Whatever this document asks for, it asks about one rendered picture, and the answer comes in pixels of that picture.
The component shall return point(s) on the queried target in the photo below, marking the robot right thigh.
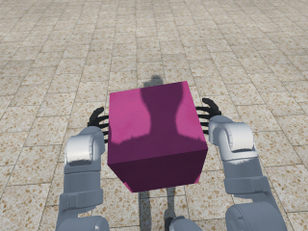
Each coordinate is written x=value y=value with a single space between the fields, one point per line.
x=184 y=224

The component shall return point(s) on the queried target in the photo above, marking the robot left upper arm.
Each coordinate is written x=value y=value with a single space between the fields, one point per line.
x=90 y=223

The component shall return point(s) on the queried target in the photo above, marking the robot right upper arm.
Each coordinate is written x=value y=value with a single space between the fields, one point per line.
x=253 y=216

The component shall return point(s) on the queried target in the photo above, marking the robot right shin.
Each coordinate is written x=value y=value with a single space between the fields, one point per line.
x=179 y=217

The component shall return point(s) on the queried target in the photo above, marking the robot right hand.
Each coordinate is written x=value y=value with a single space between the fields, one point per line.
x=212 y=110

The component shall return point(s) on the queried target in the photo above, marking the left robot forearm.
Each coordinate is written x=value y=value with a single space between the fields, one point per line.
x=82 y=177

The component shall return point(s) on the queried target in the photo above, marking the carton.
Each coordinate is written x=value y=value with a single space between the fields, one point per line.
x=155 y=139

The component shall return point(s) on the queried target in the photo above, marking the robot left hand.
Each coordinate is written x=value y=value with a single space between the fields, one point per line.
x=95 y=119

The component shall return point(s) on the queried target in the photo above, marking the right robot forearm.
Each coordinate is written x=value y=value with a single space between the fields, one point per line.
x=237 y=149

